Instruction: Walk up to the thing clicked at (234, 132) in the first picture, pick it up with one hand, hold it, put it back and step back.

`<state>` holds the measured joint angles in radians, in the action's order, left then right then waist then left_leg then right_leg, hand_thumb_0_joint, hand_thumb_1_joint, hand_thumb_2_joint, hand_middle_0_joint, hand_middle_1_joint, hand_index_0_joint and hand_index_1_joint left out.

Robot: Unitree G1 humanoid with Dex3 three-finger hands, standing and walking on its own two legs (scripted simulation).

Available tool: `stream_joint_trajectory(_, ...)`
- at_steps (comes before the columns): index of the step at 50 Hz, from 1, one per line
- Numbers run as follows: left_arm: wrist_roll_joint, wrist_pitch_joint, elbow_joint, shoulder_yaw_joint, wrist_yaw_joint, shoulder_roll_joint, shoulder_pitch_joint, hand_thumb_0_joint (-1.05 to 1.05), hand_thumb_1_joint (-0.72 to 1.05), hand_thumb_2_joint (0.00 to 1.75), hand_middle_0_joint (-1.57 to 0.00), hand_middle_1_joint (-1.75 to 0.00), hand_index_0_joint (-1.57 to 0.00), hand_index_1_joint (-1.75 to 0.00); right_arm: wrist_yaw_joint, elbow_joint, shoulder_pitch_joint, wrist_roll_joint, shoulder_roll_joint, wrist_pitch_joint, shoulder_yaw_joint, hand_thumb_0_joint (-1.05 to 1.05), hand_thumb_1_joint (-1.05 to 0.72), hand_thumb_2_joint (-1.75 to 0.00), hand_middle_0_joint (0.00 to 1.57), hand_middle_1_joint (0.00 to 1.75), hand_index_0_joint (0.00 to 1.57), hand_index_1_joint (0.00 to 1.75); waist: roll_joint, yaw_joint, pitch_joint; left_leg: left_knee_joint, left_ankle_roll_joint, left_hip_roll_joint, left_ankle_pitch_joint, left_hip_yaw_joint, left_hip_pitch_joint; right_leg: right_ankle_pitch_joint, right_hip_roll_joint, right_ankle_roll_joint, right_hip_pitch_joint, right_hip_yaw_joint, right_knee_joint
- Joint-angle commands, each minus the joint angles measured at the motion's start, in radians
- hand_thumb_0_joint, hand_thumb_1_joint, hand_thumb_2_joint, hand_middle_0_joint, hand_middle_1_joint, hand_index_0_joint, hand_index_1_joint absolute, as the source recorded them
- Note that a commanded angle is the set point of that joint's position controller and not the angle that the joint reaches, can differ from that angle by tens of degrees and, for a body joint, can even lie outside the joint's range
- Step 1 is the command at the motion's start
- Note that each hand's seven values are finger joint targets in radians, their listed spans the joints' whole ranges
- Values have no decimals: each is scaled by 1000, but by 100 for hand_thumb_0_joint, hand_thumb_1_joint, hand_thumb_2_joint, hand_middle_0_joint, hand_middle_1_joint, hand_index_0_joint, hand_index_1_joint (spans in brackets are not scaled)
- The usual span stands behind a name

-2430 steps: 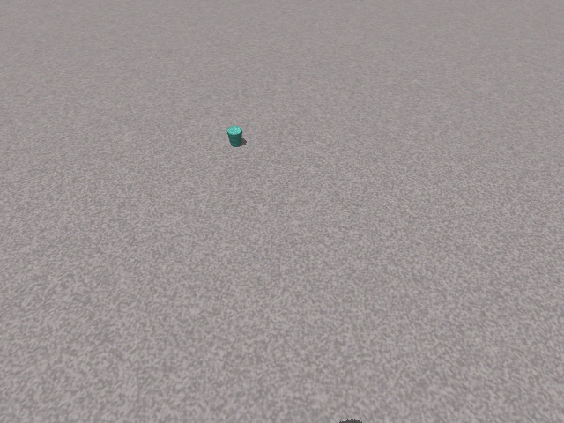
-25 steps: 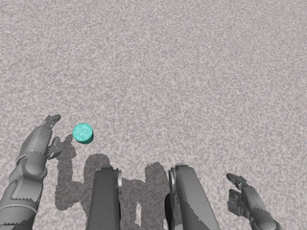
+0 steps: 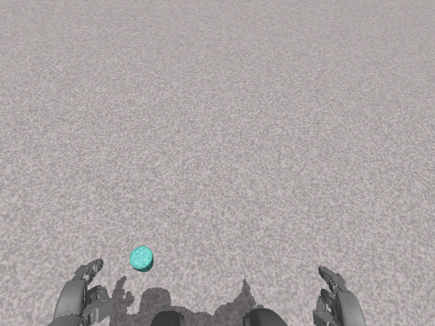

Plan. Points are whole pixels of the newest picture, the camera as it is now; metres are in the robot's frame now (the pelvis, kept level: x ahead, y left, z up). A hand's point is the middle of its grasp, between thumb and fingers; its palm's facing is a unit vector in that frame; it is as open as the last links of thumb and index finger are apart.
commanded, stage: home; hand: left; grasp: from above
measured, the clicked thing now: (143, 260) +0.45 +0.24 -0.63
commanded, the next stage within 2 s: none
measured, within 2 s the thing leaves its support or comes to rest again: neither
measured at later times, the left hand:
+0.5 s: hand out of the picture +0.17 +0.18 -0.01, palm faces +0.08 -0.98 -0.20, open 7.4 cm
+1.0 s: hand out of the picture +0.17 +0.18 -0.01, palm faces +0.06 -0.98 -0.20, open 7.4 cm
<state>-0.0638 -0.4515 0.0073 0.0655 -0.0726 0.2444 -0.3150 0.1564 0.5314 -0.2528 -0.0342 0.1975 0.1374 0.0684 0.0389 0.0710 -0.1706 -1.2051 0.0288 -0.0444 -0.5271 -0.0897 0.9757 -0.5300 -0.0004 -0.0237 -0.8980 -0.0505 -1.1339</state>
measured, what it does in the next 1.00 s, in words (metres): stands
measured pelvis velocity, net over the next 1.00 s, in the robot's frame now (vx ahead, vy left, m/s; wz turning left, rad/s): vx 0.01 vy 0.00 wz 0.02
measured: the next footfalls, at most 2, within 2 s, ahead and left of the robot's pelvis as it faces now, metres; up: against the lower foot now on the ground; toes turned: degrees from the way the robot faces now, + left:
none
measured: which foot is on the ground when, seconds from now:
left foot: down 0.00-1.00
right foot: down 0.00-1.00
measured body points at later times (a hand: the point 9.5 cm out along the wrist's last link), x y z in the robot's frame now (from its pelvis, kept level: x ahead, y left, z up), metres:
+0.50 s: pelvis +0.01 +0.00 +0.03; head +0.03 +0.00 +0.48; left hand +0.16 +0.23 +0.00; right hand +0.20 -0.24 -0.02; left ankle +0.03 +0.13 -0.64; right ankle +0.01 -0.14 -0.64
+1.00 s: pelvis +0.01 +0.00 +0.03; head +0.03 +0.01 +0.48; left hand +0.17 +0.23 +0.00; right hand +0.17 -0.24 -0.03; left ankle +0.03 +0.13 -0.64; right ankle +0.01 -0.14 -0.64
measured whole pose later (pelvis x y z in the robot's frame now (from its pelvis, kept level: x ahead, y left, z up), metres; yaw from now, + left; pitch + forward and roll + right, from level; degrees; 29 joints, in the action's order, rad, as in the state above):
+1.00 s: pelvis +0.01 +0.00 +0.03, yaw +1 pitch +9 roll -3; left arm -0.05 -0.46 0.14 0.03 -0.02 0.23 -0.51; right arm 0.18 0.53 -0.30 0.00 0.22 0.23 0.04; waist 0.04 0.04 -0.15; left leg -1.02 0.02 -0.04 -0.48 -0.07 0.71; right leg -0.48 -0.01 -0.03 -0.63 -0.04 -0.95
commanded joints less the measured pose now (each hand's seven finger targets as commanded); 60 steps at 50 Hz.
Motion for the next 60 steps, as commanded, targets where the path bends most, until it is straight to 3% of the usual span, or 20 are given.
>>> stream_joint_trajectory(1,-9,27,265,54,-2,88,-90,0,90,90,-20,-30,-20,-30,31,-169,13,1,122,80,-68,0,-90,-90,20,30,20,30,51,-21,-192,259,-34,36,292,35,-311,290,25,29,216,-10,249)
stream_joint_trajectory(4,-5,21,303,38,7,71,-150,0,90,90,-20,-30,-20,-30,37,-168,2,7,118,94,-71,0,-90,-90,20,30,20,30,23,-20,-177,274,-40,40,329,44,-338,332,23,24,260,-11,283)
stream_joint_trajectory(14,11,25,320,25,46,69,-167,0,90,90,-20,-30,-20,-30,40,-182,19,21,142,135,-87,0,-90,-90,20,30,20,30,-15,-15,-36,347,-42,43,213,56,-354,208,20,16,250,-27,351)
stream_joint_trajectory(22,16,45,326,29,51,74,-158,0,90,90,-20,-30,-20,-30,34,-170,23,29,145,152,-91,0,-90,-90,20,30,20,30,17,-20,-87,338,-38,45,267,53,-394,263,16,15,282,-20,337)
stream_joint_trajectory(30,18,47,324,32,43,81,-166,0,90,90,-20,-30,-20,-30,35,-172,45,28,140,154,-84,0,-90,-90,20,30,20,30,18,-34,-45,357,-37,48,182,61,-362,179,17,16,274,-20,361)
stream_joint_trajectory(41,16,50,326,25,41,75,-174,0,90,90,-20,-30,-20,-30,37,-159,26,29,143,156,-89,0,-90,-90,20,30,20,30,23,-30,-88,348,-32,35,282,46,-395,262,25,21,291,-29,325)
stream_joint_trajectory(46,17,47,316,24,44,76,-174,0,90,90,-20,-30,-20,-30,35,-160,32,29,147,157,-90,0,-90,-90,20,30,20,30,25,-37,-50,372,-30,33,214,40,-375,200,26,23,275,-31,335)
stream_joint_trajectory(54,16,43,323,28,46,83,-171,0,90,90,-20,-30,-20,-30,36,-166,30,28,144,157,-89,0,-90,-90,20,30,20,30,3,-27,-69,345,-38,42,231,60,-372,221,20,15,285,-18,351)
stream_joint_trajectory(60,18,43,323,24,46,82,-159,0,90,90,-20,-30,-20,-30,35,-164,33,29,144,156,-89,0,-90,-90,20,30,20,30,28,-25,-50,364,-35,37,192,48,-371,184,24,19,265,-23,345)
